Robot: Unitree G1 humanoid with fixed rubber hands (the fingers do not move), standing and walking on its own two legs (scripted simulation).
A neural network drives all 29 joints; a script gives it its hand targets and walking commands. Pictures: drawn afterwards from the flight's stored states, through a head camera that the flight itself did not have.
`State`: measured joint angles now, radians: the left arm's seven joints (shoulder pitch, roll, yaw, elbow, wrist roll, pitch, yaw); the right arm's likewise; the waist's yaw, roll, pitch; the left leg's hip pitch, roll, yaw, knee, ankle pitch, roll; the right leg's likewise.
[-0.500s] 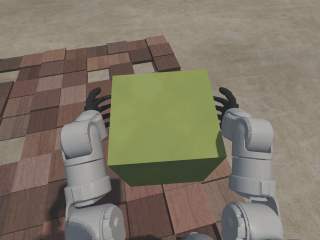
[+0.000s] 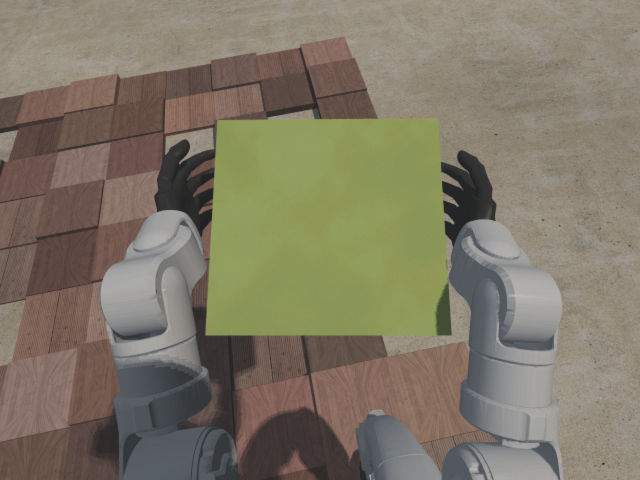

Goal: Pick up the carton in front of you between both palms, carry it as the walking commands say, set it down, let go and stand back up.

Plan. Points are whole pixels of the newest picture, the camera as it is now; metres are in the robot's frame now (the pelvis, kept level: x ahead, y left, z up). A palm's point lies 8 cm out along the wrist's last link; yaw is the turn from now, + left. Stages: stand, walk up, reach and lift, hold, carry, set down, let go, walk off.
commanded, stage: carry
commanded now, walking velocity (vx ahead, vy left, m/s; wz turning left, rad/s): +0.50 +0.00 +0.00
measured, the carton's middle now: (327, 245) +0.37 -0.04 +0.05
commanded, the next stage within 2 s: none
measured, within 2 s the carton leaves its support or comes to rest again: neither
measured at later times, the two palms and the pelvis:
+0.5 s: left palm out of the picture +0.72 +0.01 +0.18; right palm out of the picture +0.72 -0.29 +0.16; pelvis +0.36 -0.15 +0.02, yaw -2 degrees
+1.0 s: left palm out of the picture +0.99 -0.15 +0.09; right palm out of the picture +1.01 -0.45 +0.08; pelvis +0.66 -0.31 +0.01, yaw -2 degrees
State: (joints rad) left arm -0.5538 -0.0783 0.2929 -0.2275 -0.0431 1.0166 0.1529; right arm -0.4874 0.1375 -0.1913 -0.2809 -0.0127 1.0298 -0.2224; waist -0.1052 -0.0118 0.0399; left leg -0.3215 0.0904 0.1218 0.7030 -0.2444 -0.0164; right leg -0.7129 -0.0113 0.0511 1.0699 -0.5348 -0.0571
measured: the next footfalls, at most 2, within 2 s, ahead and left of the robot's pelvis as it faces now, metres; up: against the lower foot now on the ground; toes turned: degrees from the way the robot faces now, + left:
right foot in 0.04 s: +0.16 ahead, -0.11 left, +0.00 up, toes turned +1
left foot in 0.48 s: +0.49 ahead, -0.10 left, -0.01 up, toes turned +3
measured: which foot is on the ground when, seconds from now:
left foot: down 0.00-0.04, up 0.06-0.46, down 0.48-0.80, up 0.82-1.00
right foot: up 0.00-0.02, down 0.04-0.48, up 0.50-0.74, down 0.76-1.00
